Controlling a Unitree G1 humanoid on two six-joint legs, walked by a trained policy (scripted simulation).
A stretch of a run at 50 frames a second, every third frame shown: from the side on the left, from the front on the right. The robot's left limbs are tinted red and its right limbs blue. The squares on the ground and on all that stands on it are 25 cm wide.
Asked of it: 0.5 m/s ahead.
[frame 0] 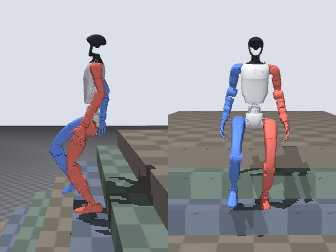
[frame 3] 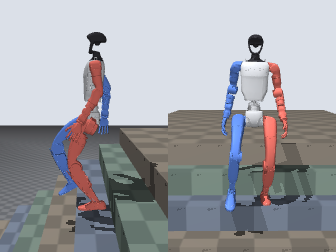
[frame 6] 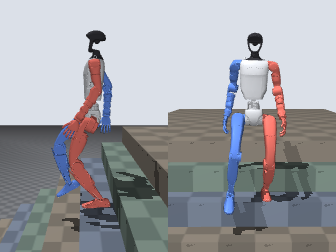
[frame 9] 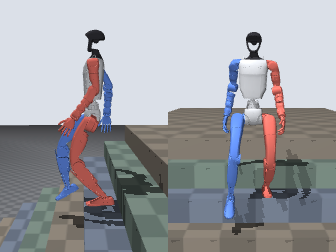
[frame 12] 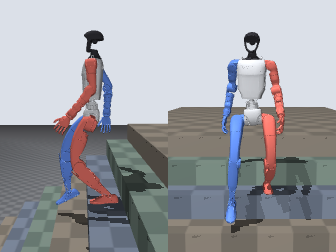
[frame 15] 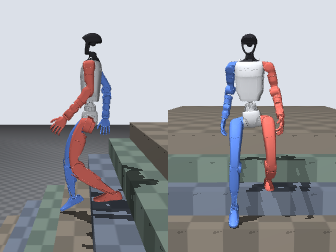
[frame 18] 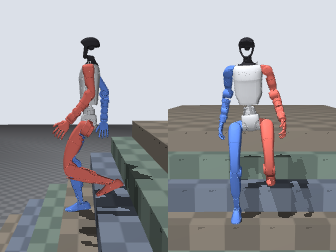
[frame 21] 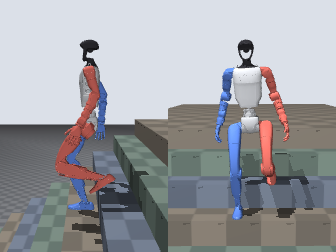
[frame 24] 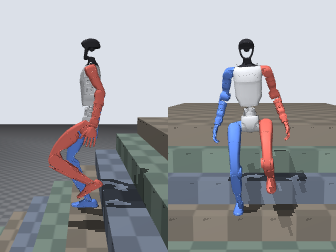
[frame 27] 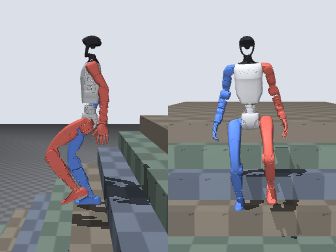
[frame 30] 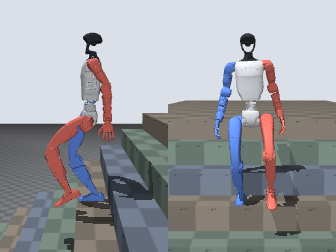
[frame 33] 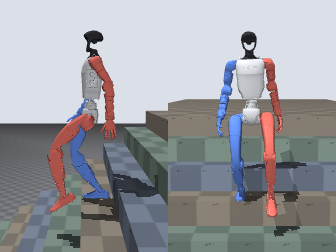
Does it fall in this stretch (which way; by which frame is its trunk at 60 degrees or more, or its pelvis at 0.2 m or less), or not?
no
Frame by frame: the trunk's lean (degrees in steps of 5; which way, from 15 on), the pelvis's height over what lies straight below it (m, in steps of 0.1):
0: 5, 0.7
3: 5, 0.7
6: 5, 0.7
9: 5, 0.7
12: 0, 0.7
15: 0, 0.8
18: 5, 0.8
21: 5, 0.8
24: 5, 0.7
27: 5, 0.7
30: 5, 0.7
33: 5, 0.7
